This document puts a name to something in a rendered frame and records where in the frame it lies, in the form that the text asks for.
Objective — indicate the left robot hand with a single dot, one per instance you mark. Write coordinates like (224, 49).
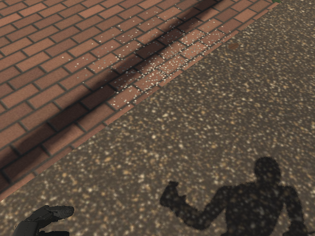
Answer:
(41, 218)

